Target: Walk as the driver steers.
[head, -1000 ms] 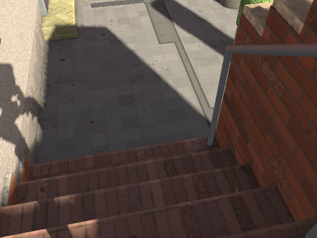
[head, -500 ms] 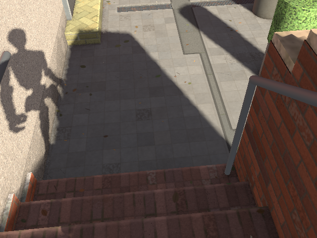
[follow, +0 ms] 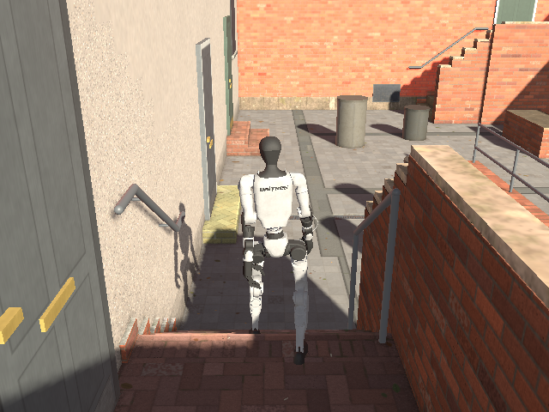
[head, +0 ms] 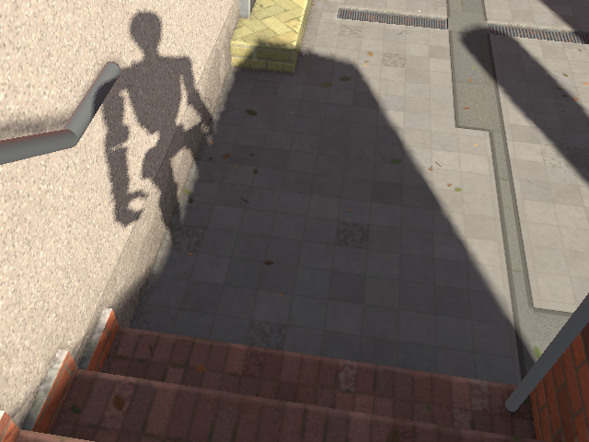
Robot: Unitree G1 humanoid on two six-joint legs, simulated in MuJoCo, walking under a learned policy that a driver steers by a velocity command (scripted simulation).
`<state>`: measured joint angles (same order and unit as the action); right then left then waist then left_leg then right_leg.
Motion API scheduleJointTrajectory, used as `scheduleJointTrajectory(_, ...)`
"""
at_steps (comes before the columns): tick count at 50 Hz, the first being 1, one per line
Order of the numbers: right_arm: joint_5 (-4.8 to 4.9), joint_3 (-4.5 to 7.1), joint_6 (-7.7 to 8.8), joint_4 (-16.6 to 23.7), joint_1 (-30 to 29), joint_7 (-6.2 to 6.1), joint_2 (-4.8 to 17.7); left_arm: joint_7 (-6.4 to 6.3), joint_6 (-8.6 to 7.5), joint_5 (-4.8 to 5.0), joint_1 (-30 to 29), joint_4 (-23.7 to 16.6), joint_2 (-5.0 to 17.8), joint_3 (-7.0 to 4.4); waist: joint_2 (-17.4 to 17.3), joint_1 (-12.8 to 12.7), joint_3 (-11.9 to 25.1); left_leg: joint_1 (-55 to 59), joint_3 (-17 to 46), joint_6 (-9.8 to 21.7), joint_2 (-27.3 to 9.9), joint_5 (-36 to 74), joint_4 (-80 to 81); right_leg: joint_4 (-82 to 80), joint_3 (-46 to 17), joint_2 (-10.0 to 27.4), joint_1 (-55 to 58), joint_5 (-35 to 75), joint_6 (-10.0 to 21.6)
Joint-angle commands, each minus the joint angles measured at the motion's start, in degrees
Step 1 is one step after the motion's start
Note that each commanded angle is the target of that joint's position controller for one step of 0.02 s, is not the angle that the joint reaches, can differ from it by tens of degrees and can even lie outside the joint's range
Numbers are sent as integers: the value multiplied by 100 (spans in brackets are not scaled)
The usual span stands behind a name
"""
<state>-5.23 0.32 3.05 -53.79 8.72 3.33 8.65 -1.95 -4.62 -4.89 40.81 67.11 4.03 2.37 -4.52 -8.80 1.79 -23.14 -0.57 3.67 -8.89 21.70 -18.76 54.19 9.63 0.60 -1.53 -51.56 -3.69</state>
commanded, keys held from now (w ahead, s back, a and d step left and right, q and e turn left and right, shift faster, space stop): w+q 0.86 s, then w+e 0.14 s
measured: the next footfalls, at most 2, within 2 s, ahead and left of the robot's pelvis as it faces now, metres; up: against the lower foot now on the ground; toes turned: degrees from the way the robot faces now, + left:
left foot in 0.02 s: +0.14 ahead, +0.13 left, -0.18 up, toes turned +7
right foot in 0.50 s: +0.40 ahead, -0.04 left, -0.36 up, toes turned +16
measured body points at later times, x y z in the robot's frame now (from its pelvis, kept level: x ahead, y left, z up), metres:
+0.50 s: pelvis +0.26 +0.03 -0.20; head +0.26 +0.03 +0.25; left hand +0.38 +0.26 -0.31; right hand +0.19 -0.17 -0.34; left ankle +0.10 +0.12 -0.80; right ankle +0.37 -0.05 -0.95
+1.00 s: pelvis +0.44 +0.08 -0.28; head +0.44 +0.08 +0.17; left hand +0.23 +0.18 -0.43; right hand +0.68 -0.03 -0.40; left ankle +0.43 +0.24 -0.93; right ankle +0.36 -0.05 -0.98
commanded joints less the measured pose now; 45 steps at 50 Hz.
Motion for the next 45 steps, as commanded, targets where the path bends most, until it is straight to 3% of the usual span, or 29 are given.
scheduleJointTrajectory(1,150,474,218,-942,2674,-101,1086,272,227,-107,-312,-223,1185,-177,-406,1394,-238,3431,-577,50,290,1190,913,1772,-358,623,-1803,3990,559)
scheduleJointTrajectory(2,137,599,177,-1135,3896,18,1674,560,279,-114,964,50,409,-62,-1760,1286,1708,6644,328,1246,-646,4217,-1623,5003,-216,-62,-3488,448,151)
scheduleJointTrajectory(3,145,684,145,-1217,4252,107,2038,782,139,-42,671,-289,637,-91,-924,1534,2658,7424,1224,1799,-976,4680,-2201,6270,-905,-183,-4209,91,111)
scheduleJointTrajectory(4,-16,694,124,-1335,4304,91,1797,735,-22,158,-666,-805,1013,-231,-303,1855,1533,6637,1449,1789,-1112,4000,-1856,6623,-767,-78,-5414,193,139)
scheduleJointTrajectory(5,113,641,184,-1084,3698,50,1605,557,-217,355,-1628,-1498,1100,-270,-342,1875,1071,5905,2263,2209,-1499,1107,-1379,6731,-1023,90,-6653,374,214)
scheduleJointTrajectory(7,-134,268,188,-789,2640,120,699,256,-187,271,-2118,-1687,1204,-380,525,1154,-313,2228,2402,2042,-1421,-33,-752,5046,-1427,608,-5806,1739,521)
scheduleJointTrajectory(8,-189,149,205,-717,2092,94,503,226,-129,227,-1775,-1626,749,-260,674,569,-623,673,2063,1866,-1272,-751,-707,4143,-1678,883,-4963,2324,741)
scheduleJointTrajectory(9,-76,-29,336,-482,1561,-38,100,227,-98,-76,-1674,-1537,310,-120,640,413,-775,-375,1617,1438,-545,-1537,-324,2197,-1866,1150,-4386,4077,933)
scheduleJointTrajectory(10,237,-49,417,-278,1366,-95,85,366,-39,-150,-1518,-1320,456,-179,437,548,-1038,-1296,968,1370,-157,-1936,-169,902,-1407,884,-3686,5203,902)
scheduleJointTrajectory(11,236,-47,438,-367,1600,-104,372,486,36,-108,-1778,-1355,627,-220,-112,666,-789,-1595,917,1395,186,-2277,-331,922,-974,621,-3265,5424,814)
scheduleJointTrajectory(12,19,-84,481,-432,1827,-146,459,633,1,-153,-1677,-1409,573,-139,-258,532,-570,-1998,1163,1366,255,-1950,-913,1594,-941,590,-2914,6043,703)
scheduleJointTrajectory(16,62,-272,604,-734,3121,-487,-46,561,-13,-134,-3140,-1952,921,6,710,1508,-333,-134,1909,1190,498,-3700,-2513,-1577,-1675,670,-4601,8468,371)
scheduleJointTrajectory(18,-129,-202,454,-364,2326,-326,534,509,102,-22,-3241,-2232,782,54,270,1112,-375,-2681,1688,1147,815,-4579,-2256,-1370,-915,319,-1787,8183,342)
scheduleJointTrajectory(20,-146,-223,461,-7,2039,-207,641,476,190,-198,-2759,-2394,987,-21,181,698,-414,-3159,2196,1142,847,-5029,-2744,-662,-836,100,-845,7085,306)
scheduleJointTrajectory(22,11,-167,378,-118,2618,-272,689,439,213,-54,-3187,-2524,1238,-83,241,1174,-887,-961,2800,1085,680,-4983,-3423,-3239,-1307,271,-1951,5956,488)
scheduleJointTrajectory(23,36,-126,270,-214,2813,-286,816,408,181,71,-3334,-2489,1358,-140,125,1348,-833,-151,3207,1070,652,-4780,-3751,-4061,-1505,356,-2064,6310,633)
scheduleJointTrajectory(25,34,-105,87,-103,2555,-35,1040,355,-34,212,-1790,-1912,1774,-459,363,653,-180,-516,2740,786,1017,-3711,-5566,-4530,-852,459,173,7160,983)
scheduleJointTrajectory(26,-44,-185,143,-206,3111,228,407,319,-114,106,-516,-1600,2117,-637,1123,427,916,-2115,2000,223,1468,-3773,-7501,-2747,-1270,1168,2657,9048,1762)
scheduleJointTrajectory(27,304,-287,268,-72,4069,266,-221,443,-101,51,-364,-1779,2644,-767,2192,730,1864,-4292,883,-175,2056,-7156,-10662,-1128,-2137,2639,4404,12525,3164)
scheduleJointTrajectory(28,361,-258,281,531,3281,239,352,547,19,-96,-327,-1787,2651,-858,1368,143,1617,-5832,878,-375,1881,-6842,-11424,-1864,-3650,3105,4276,10404,3406)
scheduleJointTrajectory(29,335,-193,217,801,2384,120,588,593,52,-146,-1030,-1825,2365,-801,860,284,731,-6498,966,-497,1303,-5925,-11409,-2307,-3674,3316,2991,8357,3152)
scheduleJointTrajectory(30,251,-279,115,752,2219,32,417,610,27,-284,-1569,-1912,1417,-497,-198,640,207,-5872,1403,-336,736,-4438,-10094,-2606,-2808,2774,1453,6447,2475)
scheduleJointTrajectory(31,278,-236,29,519,2389,19,339,597,-21,-223,-1776,-1932,812,-336,-151,998,-247,-4557,1130,-257,377,-3709,-9099,-2955,-1947,2185,-236,6773,2167)
scheduleJointTrajectory(32,252,-175,-36,536,2396,138,305,532,-117,-79,-1455,-1660,746,-300,400,1277,-746,-3613,651,-149,306,-3582,-8900,-3302,-1567,1777,-1641,6953,1904)
scheduleJointTrajectory(33,-17,-197,-41,432,2412,296,209,316,-279,55,-1609,-1557,479,-213,608,1319,-892,-3327,632,27,167,-2413,-7441,-3226,-1005,1058,-2216,6007,1520)
scheduleJointTrajectory(36,82,-54,51,475,1217,517,404,214,-532,-76,-1135,-1179,940,-164,814,622,-846,-2479,334,3,259,-344,-4961,-3596,-836,1146,-2916,4744,1696)
scheduleJointTrajectory(38,114,20,17,494,1247,504,549,330,-521,-187,-914,-794,1519,-243,907,927,-728,-3151,868,51,284,-585,-5517,-3299,-1610,1763,-2105,5320,1817)
scheduleJointTrajectory(41,69,114,82,582,1018,257,883,437,-458,-125,-1199,-805,1558,-187,694,995,-345,-3988,986,49,388,-1511,-5136,-2846,-1742,2014,-479,6474,1698)
scheduleJointTrajectory(45,-107,-35,80,864,370,170,595,356,-435,-85,-549,-456,1250,-12,765,750,-632,-3647,456,-10,433,-2327,-5356,-2606,-1304,1735,-582,6533,1718)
